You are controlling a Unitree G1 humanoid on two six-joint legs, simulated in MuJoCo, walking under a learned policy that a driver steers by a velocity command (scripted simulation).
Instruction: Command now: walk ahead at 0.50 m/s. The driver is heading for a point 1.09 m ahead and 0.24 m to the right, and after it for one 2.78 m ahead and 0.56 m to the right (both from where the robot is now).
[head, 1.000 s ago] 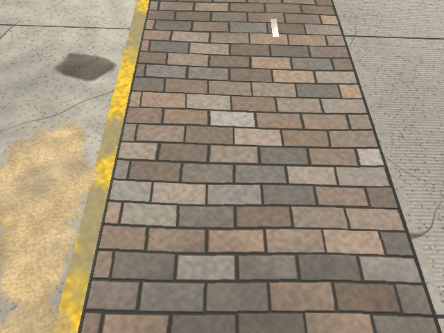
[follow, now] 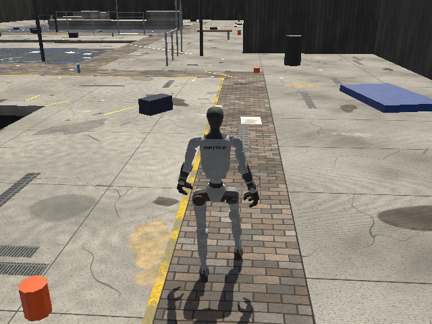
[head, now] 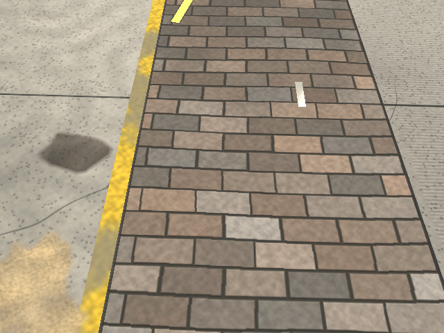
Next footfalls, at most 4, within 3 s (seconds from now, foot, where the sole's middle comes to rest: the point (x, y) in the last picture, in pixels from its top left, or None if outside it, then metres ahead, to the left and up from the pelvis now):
0.22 right None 0.31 -0.15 -0.78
0.78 left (190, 295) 0.61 0.08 -0.78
1.32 right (264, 216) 0.88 -0.18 -0.78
1.78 left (229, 150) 1.20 -0.08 -0.78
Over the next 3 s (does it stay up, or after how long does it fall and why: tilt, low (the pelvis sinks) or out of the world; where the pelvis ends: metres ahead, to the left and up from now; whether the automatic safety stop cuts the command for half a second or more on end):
stays up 1.07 -0.14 0.00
